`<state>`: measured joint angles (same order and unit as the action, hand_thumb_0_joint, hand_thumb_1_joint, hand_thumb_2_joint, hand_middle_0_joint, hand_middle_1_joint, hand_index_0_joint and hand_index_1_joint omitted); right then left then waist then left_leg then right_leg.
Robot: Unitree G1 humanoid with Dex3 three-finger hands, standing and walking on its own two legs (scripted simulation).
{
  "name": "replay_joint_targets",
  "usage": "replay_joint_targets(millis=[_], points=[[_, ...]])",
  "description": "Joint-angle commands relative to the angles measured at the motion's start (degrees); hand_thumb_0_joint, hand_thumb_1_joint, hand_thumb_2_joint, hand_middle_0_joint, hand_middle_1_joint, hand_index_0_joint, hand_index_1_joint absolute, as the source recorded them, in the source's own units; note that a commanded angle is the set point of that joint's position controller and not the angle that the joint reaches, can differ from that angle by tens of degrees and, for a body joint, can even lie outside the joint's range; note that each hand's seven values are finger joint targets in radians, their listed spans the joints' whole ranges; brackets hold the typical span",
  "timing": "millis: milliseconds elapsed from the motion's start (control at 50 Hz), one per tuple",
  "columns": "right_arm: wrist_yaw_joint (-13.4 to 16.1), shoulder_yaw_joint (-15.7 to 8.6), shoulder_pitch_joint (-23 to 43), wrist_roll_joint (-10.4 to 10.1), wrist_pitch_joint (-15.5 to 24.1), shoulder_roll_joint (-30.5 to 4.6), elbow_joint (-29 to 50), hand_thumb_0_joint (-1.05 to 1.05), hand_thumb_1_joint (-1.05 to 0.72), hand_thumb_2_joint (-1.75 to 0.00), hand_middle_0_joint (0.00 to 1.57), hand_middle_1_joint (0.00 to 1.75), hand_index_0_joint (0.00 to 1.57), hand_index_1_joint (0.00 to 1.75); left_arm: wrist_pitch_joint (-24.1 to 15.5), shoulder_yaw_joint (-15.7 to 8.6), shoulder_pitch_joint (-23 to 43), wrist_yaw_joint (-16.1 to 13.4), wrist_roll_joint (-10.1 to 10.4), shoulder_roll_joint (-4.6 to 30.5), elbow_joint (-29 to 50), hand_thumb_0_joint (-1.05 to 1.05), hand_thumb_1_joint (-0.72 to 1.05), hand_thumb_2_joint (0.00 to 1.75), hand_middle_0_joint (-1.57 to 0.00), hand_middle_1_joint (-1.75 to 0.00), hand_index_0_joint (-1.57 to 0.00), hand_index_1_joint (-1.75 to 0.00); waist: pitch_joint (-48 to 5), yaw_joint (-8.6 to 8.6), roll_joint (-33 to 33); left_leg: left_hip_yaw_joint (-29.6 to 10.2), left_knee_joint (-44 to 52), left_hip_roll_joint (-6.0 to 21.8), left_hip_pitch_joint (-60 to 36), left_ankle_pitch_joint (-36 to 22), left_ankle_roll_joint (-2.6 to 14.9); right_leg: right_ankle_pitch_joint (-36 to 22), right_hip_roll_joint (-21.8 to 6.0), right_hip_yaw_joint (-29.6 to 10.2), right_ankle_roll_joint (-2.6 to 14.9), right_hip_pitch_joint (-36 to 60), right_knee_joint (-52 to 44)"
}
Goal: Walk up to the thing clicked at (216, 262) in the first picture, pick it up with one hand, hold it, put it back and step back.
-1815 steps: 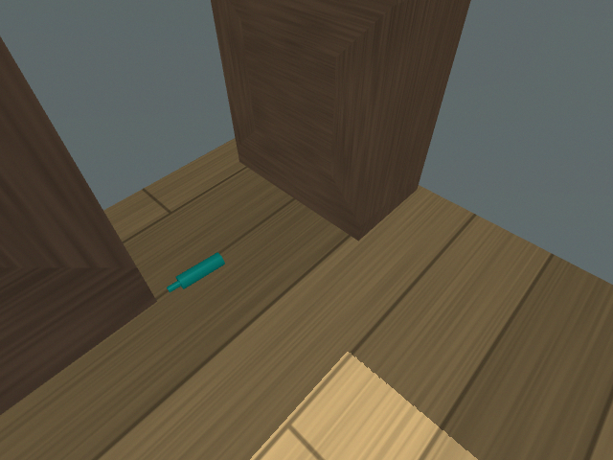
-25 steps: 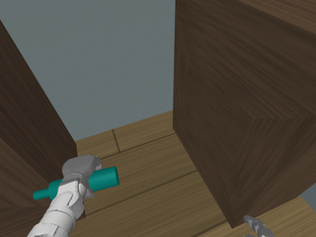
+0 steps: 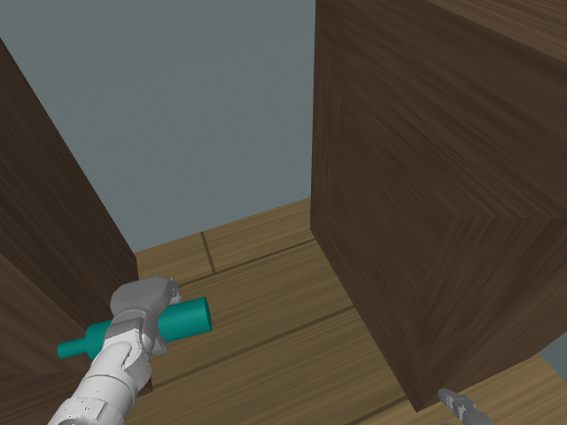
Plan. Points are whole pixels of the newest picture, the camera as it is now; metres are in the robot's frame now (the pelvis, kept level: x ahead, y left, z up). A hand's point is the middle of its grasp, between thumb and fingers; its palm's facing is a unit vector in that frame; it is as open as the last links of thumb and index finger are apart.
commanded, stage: hold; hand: left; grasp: from above
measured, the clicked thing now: (137, 331) +0.30 +0.27 -0.07
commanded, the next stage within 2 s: crouch in 0.12 s
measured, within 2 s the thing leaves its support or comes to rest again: neither
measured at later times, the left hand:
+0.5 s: hand (157, 333) +0.30 +0.23 -0.07, palm faces -0.46 -0.11 -0.88, open 8.9 cm
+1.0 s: hand (182, 347) +0.36 +0.26 -0.29, palm faces -0.38 -0.05 -0.92, open 8.9 cm
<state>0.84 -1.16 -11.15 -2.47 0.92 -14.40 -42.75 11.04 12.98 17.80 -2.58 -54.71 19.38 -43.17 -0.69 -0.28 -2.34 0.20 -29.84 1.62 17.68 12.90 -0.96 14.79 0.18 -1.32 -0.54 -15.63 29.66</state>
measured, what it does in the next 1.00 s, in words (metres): lowers itself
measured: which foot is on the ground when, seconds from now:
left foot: down 0.00-1.00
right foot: down 0.00-1.00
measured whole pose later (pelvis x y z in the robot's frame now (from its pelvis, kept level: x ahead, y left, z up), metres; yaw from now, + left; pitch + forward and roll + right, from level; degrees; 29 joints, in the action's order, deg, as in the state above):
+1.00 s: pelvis -0.04 +0.01 -0.17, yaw -1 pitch +29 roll -3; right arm -0.3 -3.0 -14.0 2.5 2.2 -14.4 -44.3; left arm 2.0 0.6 38.7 -23.9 -62.8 25.6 -71.3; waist -10.4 -7.8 -1.4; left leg -2.3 -85.3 2.2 83.5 30.9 -0.3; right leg 32.8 1.5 0.0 -1.6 -80.0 83.7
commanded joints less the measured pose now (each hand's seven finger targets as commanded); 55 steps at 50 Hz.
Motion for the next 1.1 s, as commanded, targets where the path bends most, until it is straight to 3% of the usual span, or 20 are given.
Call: replay_joint_targets(millis=[0,60,180,200,220,380,460,520,580,660,680,720,820,880,920,960,980,1020,1080], points=[[0.7,-2.7,4.3,-0.2,2.2,-7.8,8.1,0.0,-0.9,-0.9,0.2,0.3,0.2,0.3,0.0,-4.3,20.4,-1.5,-0.3,11.1,13.2,0.0,0.78,0.71,-1.07,-0.74,-1.1,-0.71,-15.2,-0.03,-0.6,1.2,3.6,-2.0,-9.2,-9.7,1.07,-9.9,1.3,0.9,0.81,1.5,-4.9],[0.7,-2.6,4.4,-0.1,2.0,-7.5,8.6,0.0,-0.89,-0.9,0.2,0.3,0.2,0.3,-0.5,-5.7,19.2,-1.3,-0.9,12.5,13.2,0.0,0.78,0.72,-1.08,-0.71,-1.1,-0.69,-14.8,0.29,-0.3,1.4,3.7,-2.3,-8.4,-9.0,1.27,-9.2,1.2,0.8,0.79,2.2,-5.2],[0.8,-2.8,3.4,-0.1,1.7,-8.0,8.5,0.0,-0.89,-0.9,0.2,0.3,0.2,0.3,-1.3,-7.0,24.5,-3.3,-2.0,14.4,17.0,0.0,0.77,0.71,-1.06,-0.72,-1.09,-0.69,-17.5,-0.18,-2.1,1.4,3.3,-2.1,-10.7,-10.9,0.98,-11.2,1.4,0.6,0.95,2.0,-4.7],[0.8,-2.7,3.4,0.0,1.8,-7.9,8.2,0.0,-0.91,-0.91,0.2,0.3,0.2,0.3,-1.2,-6.5,24.0,-3.5,-2.1,13.8,15.5,0.0,0.85,0.63,-1.09,-0.73,-1.15,-0.67,-16.4,-0.5,-1.4,1.3,3.3,-2.0,-10.2,-10.7,1.04,-10.8,1.4,0.8,0.93,2.0,-4.7],[0.7,-2.9,3.2,0.0,1.8,-8.1,8.3,0.0,-0.86,-0.89,0.2,0.3,0.2,0.3,-1.3,-6.6,23.4,-3.8,-2.0,13.5,15.5,0.0,0.77,0.63,-1.01,-0.67,-1.07,-0.62,-16.7,-0.45,-1.0,1.1,3.4,-1.9,-10.7,-10.7,0.98,-11.0,1.4,0.9,0.93,1.9,-4.8],[0.2,-3.6,1.5,0.1,1.1,-8.2,7.6,0.0,-0.87,-0.89,0.2,0.3,0.2,0.3,-3.0,-4.7,18.0,-3.9,-2.4,10.3,7.0,0.0,0.8,0.67,-1.08,-0.67,-1.11,-0.64,-11.8,-1.7,3.8,1.7,3.0,-2.4,-7.0,-8.7,1.73,-9.8,0.9,0.5,0.41,0.3,-5.2],[0.0,-3.7,0.3,0.4,0.3,-8.2,7.2,0.0,-0.87,-0.89,0.2,0.3,0.2,0.3,-5.9,-5.9,18.1,-6.4,-3.6,11.4,2.2,0.0,0.84,0.7,-1.11,-0.68,-1.14,-0.65,-11.3,-1.43,2.9,1.6,1.8,-2.5,-5.0,-7.1,1.32,-7.6,1.0,0.7,0.8,-2.0,-4.0],[-0.3,-3.7,-1.0,1.0,-0.3,-8.4,6.3,0.0,-0.87,-0.89,0.2,0.3,0.2,0.3,-7.3,-6.8,22.0,-10.4,-5.4,12.2,-1.7,0.0,0.85,0.7,-1.11,-0.68,-1.15,-0.65,-11.9,-2.82,2.4,1.7,-2.2,-2.5,-1.5,-6.2,1.19,-7.0,0.8,0.6,0.8,-7.0,-0.6],[-0.8,-4.0,-2.7,1.8,-0.3,-8.8,4.8,0.0,-0.87,-0.89,0.2,0.3,0.2,0.3,-8.3,-7.3,26.3,-14.4,-7.3,12.1,-5.9,0.0,0.86,0.67,-1.1,-0.71,-1.15,-0.66,-15.1,-4.12,1.6,1.3,-9.1,-2.1,4.6,-4.8,0.72,-5.9,0.9,0.9,0.92,-13.8,6.0],[-1.3,-4.9,-5.0,3.0,0.6,-9.2,4.3,0.0,-0.87,-0.89,0.2,0.3,0.2,0.3,-10.2,-9.7,30.1,-19.1,-9.8,13.2,-8.9,0.0,0.77,0.69,-1.03,-0.74,-1.08,-0.69,-22.1,-4.34,-2.9,1.0,-20.5,-1.6,14.4,-1.5,-0.15,-2.7,1.0,1.5,1.57,-26.4,18.1],[-1.4,-4.9,-5.4,3.3,0.9,-9.3,4.2,0.0,-0.87,-0.89,0.2,0.3,0.2,0.3,-10.4,-9.9,31.5,-20.3,-10.4,12.9,-9.7,0.0,0.75,0.65,-1.01,-0.73,-1.06,-0.68,-24.0,-5.2,-4.1,0.9,-23.6,-1.5,16.7,-0.8,-0.01,-2.1,0.9,1.5,1.62,-29.8,20.8],[-1.2,-5.1,-6.4,3.6,1.1,-9.6,4.0,0.0,-0.88,-0.89,0.2,0.3,0.2,0.3,-10.8,-10.5,36.0,-22.2,-10.9,14.0,-9.1,0.0,0.73,0.62,-0.98,-0.73,-1.04,-0.67,-29.9,-5.68,-6.4,0.7,-28.7,-1.1,19.2,-1.1,0.17,-2.0,1.2,2.1,1.92,-35.4,26.1],[-0.3,-5.1,-8.4,4.2,2.1,-10.5,3.1,0.0,-0.87,-0.89,0.2,0.3,0.2,0.3,-9.8,-12.4,39.9,-24.9,-10.0,17.3,-18.1,0.0,0.62,0.64,-0.92,-0.69,-0.97,-0.64,-33.3,-7.17,-4.6,-0.7,-38.4,-0.9,33.4,4.2,0.84,2.9,2.1,3.7,2.33,-47.7,36.8],[-0.1,-5.3,-8.5,4.6,2.6,-10.8,3.3,0.0,-0.87,-0.89,0.2,0.3,0.2,0.3,-9.0,-13.5,41.5,-25.2,-8.4,18.9,-16.6,0.0,0.62,0.61,-0.91,-0.69,-0.96,-0.64,-40.7,-6.19,-8.6,-1.8,-42.1,-0.7,35.5,5.4,0.54,4.8,2.0,4.2,2.77,-52.5,42.5],[-0.2,-5.2,-8.2,4.9,2.7,-10.9,2.6,0.0,-0.87,-0.89,0.2,0.3,0.2,0.3,-7.9,-13.8,37.6,-24.7,-7.5,18.1,-21.4,0.0,0.64,0.61,-0.93,-0.69,-0.98,-0.64,-40.9,-5.94,-7.9,-2.5,-44.7,-0.4,38.1,4.2,0.63,4.6,2.0,4.5,2.88,-56.1,45.7],[-0.1,-5.4,-8.3,5.1,2.7,-10.9,2.7,0.0,-0.87,-0.89,0.2,0.3,0.2,0.3,-8.0,-15.9,41.4,-24.1,-7.9,22.5,-18.9,0.0,0.62,0.64,-0.94,-0.66,-0.98,-0.63,-45.0,-5.62,-9.1,-2.1,-47.5,-0.6,40.7,4.5,0.79,4.7,2.2,4.4,2.97,-56.9,48.3],[-0.2,-5.0,-8.4,5.3,2.6,-10.7,2.3,0.0,-0.87,-0.89,0.2,0.3,0.2,0.3,-7.8,-15.9,38.7,-23.4,-8.4,22.9,-23.6,0.0,0.65,0.63,-0.97,-0.67,-1.01,-0.63,-41.5,-6.2,-7.5,-1.7,-49.2,-0.8,45.8,6.2,1.24,5.7,2.2,4.4,2.76,-58.3,49.3],[-0.4,-5.0,-8.2,5.5,2.8,-9.9,2.2,0.0,-0.87,-0.89,0.2,0.3,0.2,0.3,-8.5,-16.9,41.4,-22.7,-8.4,24.8,-21.8,0.0,0.67,0.69,-1.0,-0.66,-1.03,-0.64,-43.2,-6.32,-6.4,-1.1,-52.7,-1.2,51.0,9.6,1.97,7.9,2.2,4.2,2.57,-59.2,50.9],[-0.9,-4.5,-8.0,6.0,3.4,-10.5,2.5,0.0,-0.87,-0.89,0.2,0.3,0.2,0.3,-9.6,-17.7,41.4,-21.4,-8.1,25.0,-23.5,0.0,0.7,0.65,-1.0,-0.66,-1.04,-0.62,-42.0,-7.35,-6.6,-2.8,-56.2,-1.1,55.4,14.5,1.69,12.9,1.8,5.0,2.82,-67.3,55.5]])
